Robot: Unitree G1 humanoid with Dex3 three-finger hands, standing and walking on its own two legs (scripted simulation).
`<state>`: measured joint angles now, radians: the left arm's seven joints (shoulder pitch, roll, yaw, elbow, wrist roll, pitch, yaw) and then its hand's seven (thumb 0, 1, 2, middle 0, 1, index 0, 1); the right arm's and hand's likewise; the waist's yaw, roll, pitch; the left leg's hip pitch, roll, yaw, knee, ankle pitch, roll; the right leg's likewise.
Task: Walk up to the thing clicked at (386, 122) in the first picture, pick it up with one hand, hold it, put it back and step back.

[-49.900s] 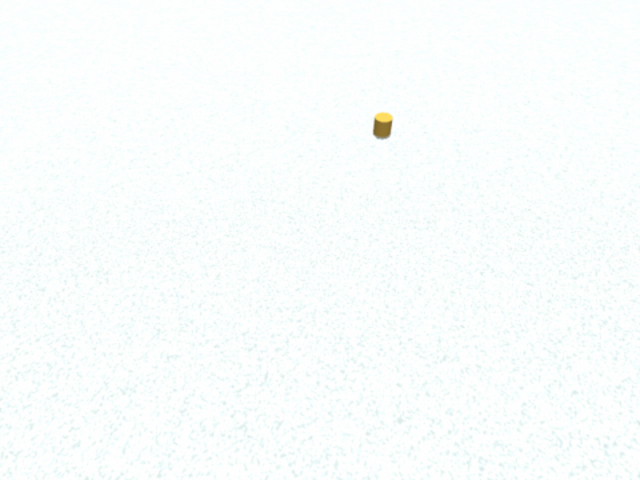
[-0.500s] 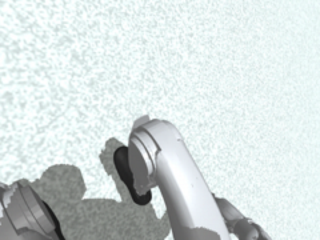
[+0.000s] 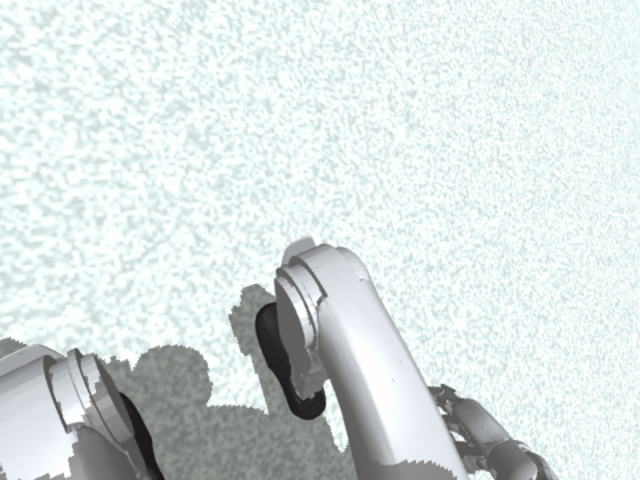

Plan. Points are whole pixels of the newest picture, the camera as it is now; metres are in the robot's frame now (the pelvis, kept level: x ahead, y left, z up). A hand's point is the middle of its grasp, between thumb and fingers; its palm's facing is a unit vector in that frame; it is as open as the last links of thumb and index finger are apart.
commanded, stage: go down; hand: left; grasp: from above
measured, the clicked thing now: out of the picture +0.54 +0.38 -0.28
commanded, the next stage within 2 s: none
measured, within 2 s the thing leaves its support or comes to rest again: neither
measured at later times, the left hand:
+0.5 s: hand out of the picture +0.48 +0.43 +0.02, palm faces -0.39 -0.13 -0.91, open 13.8 cm
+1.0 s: hand out of the picture +0.47 +0.42 +0.10, palm faces -0.41 -0.17 -0.90, open 14.0 cm
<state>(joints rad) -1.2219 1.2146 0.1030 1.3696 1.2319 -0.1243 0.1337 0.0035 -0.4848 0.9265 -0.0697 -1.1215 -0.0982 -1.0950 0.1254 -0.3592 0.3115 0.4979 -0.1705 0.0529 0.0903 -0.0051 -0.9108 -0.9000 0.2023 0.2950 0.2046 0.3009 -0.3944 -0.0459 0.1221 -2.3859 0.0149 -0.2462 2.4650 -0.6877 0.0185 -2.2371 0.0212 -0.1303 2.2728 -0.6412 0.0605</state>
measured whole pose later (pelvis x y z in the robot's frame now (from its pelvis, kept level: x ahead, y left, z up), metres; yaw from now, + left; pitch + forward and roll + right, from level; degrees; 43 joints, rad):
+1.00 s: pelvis -0.01 +0.00 +0.14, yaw +8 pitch +37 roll -8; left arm -1.17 1.05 0.10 1.21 1.12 -0.27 -0.16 0.00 -0.52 0.97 -0.07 -1.11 -0.09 -1.09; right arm 0.21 -0.26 0.15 0.61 -0.06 0.15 -0.02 0.00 -0.92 -0.90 0.20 0.30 0.21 0.30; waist -0.28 0.04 -0.08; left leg -2.01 0.04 -0.09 1.97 -0.61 0.02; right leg -1.94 -0.01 -0.03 1.87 -0.57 0.06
